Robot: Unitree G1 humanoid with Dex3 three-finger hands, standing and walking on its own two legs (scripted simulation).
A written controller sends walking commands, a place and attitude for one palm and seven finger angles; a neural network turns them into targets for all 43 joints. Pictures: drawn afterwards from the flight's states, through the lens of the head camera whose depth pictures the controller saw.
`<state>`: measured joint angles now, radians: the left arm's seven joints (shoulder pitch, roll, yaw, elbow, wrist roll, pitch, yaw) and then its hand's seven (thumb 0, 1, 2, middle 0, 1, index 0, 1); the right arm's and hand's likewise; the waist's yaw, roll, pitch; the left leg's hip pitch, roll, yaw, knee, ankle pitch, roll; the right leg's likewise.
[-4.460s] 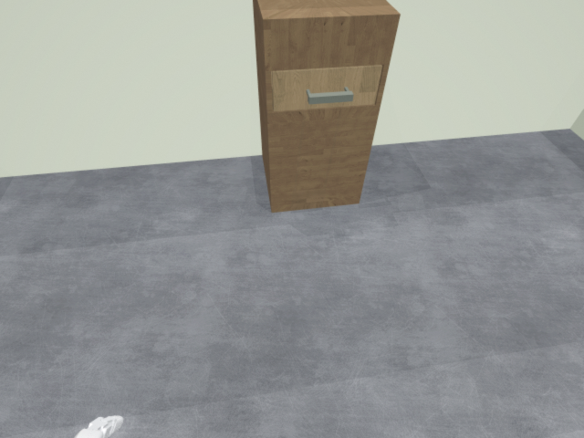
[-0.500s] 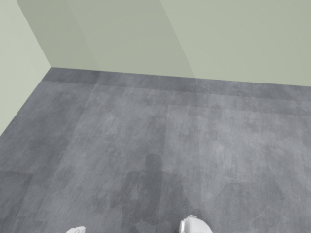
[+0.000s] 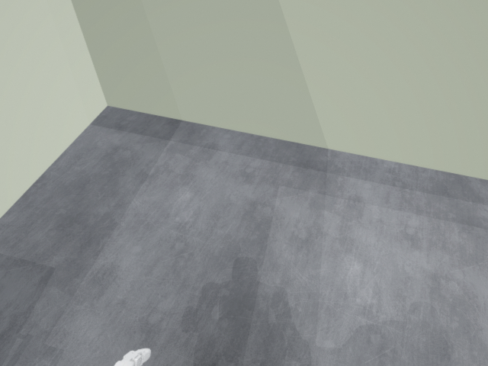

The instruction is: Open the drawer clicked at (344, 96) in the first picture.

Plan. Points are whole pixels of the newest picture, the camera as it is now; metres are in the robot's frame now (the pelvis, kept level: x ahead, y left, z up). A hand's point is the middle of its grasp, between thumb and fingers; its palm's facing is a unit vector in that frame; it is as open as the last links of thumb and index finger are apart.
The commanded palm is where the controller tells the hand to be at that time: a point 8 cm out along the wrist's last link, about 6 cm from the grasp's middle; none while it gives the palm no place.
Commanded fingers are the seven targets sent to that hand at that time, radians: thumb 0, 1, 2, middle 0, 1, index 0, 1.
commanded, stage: turn to face it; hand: left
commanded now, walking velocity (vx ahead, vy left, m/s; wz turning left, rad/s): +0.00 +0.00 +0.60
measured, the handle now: out of the picture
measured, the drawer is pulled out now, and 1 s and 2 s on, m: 0.00 0.00 0.00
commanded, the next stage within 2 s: none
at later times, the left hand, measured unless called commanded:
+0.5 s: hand out of the picture +0.04 +0.21 -0.14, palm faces +0.27 -0.93 -0.26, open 7.4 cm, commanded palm none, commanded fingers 0.00 0.90 0.90 -0.20 -0.30 -0.20 -0.30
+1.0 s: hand out of the picture -0.14 +0.20 -0.18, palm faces +0.56 -0.79 -0.24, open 7.4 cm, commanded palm none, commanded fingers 0.00 0.90 0.90 -0.20 -0.30 -0.20 -0.30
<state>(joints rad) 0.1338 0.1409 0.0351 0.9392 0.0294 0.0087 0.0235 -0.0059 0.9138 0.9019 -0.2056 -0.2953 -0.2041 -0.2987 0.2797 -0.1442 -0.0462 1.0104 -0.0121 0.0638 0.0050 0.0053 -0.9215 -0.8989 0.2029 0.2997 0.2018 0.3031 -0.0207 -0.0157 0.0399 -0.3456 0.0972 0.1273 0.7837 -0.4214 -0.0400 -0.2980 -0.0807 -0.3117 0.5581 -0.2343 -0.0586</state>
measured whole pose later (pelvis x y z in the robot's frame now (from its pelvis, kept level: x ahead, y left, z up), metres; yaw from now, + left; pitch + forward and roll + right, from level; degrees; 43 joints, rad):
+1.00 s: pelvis -0.05 -0.01 +0.00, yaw +33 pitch +1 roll +0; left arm 0.23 0.27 0.07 0.93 0.02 0.07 0.01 0.00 0.91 0.90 -0.20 -0.29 -0.20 -0.30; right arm 0.11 -0.22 -0.06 0.89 -0.01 0.03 0.03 0.00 -0.91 -0.90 0.20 0.30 0.20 0.30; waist 0.02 -0.07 0.12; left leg -0.31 0.01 0.08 0.63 -0.34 0.04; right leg -0.39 -0.16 -0.13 1.00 -0.55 0.09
